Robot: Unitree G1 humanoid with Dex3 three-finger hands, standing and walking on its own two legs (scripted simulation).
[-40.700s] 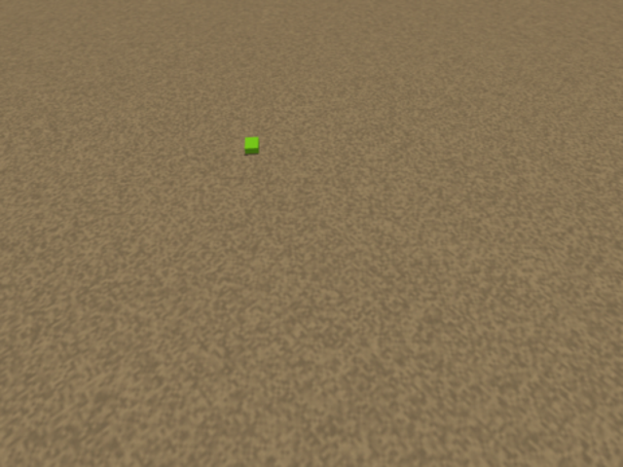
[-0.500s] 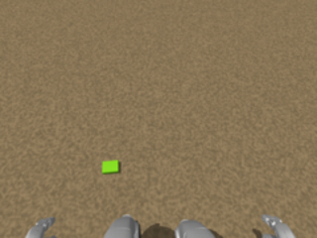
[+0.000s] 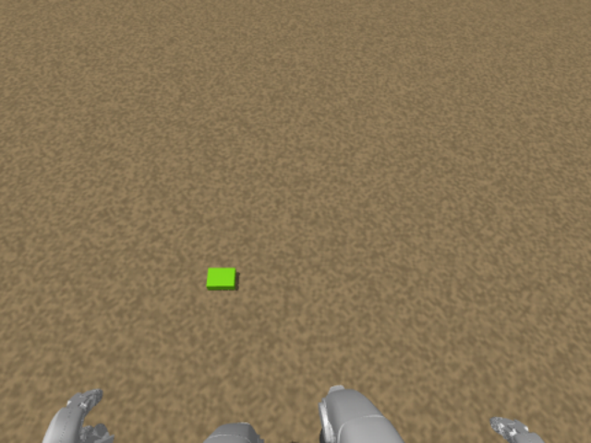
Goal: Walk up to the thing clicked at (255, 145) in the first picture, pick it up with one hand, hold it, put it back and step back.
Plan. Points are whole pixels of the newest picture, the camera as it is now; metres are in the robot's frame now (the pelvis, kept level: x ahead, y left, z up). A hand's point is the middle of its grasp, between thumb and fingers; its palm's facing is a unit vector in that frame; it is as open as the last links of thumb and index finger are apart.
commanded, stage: step back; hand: left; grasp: from above
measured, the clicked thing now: (221, 278) +0.65 +0.23 -0.74
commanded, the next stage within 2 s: none
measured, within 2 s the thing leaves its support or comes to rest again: neither
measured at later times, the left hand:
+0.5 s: hand out of the picture -0.08 +0.23 -0.13, palm faces -0.05 -0.90 -0.44, open 7.4 cm
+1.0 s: hand out of the picture -0.26 +0.22 -0.15, palm faces -0.05 -0.90 -0.43, open 7.4 cm
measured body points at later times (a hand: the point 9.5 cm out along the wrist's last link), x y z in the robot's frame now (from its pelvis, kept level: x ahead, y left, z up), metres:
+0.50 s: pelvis -0.17 -0.03 +0.00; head -0.12 -0.06 +0.45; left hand -0.08 +0.28 -0.10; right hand -0.09 -0.36 -0.13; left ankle -0.16 +0.11 -0.65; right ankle -0.15 -0.15 -0.72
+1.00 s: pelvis -0.36 -0.05 -0.01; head -0.31 -0.06 +0.43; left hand -0.26 +0.27 -0.12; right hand -0.23 -0.36 -0.13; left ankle -0.25 +0.09 -0.71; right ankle -0.38 -0.16 -0.73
